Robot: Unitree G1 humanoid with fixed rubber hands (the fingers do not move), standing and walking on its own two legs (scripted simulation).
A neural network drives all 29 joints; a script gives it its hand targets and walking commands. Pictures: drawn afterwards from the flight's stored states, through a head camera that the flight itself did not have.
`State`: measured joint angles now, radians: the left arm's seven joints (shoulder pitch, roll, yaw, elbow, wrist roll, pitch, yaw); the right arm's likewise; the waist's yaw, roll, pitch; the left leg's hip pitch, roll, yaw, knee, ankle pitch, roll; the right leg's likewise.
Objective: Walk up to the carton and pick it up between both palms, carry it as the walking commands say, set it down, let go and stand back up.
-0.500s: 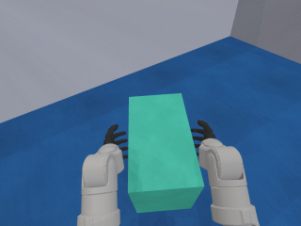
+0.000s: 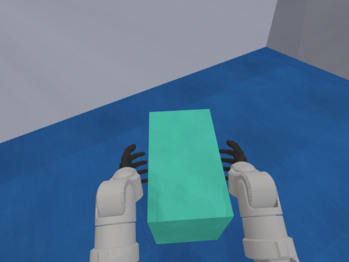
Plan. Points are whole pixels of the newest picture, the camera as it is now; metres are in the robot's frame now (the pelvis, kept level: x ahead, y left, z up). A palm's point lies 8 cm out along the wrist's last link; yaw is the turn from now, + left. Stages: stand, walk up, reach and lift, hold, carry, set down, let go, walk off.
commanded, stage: carry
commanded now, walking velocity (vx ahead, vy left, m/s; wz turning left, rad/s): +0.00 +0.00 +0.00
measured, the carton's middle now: (183, 175) +0.36 +0.01 +0.00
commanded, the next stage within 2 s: hold in 0.04 s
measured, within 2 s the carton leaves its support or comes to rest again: neither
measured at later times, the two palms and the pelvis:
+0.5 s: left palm (110, 202) +0.27 +0.18 +0.04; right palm (216, 182) +0.31 -0.07 +0.04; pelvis -0.01 +0.00 +0.00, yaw +4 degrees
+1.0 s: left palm (124, 204) +0.31 +0.17 -0.05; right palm (212, 183) +0.36 -0.07 -0.04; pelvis +0.00 +0.00 +0.00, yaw +4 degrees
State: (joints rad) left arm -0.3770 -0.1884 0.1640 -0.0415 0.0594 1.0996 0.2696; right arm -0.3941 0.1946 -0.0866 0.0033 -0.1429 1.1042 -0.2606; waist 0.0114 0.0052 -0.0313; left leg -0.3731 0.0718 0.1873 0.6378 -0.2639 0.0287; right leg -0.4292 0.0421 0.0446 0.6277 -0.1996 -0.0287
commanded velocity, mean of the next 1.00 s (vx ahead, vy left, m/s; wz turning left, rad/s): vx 0.00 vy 0.00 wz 0.00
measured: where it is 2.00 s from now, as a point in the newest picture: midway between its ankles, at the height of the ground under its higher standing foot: outside the picture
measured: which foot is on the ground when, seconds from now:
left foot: down 0.00-1.00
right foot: down 0.00-1.00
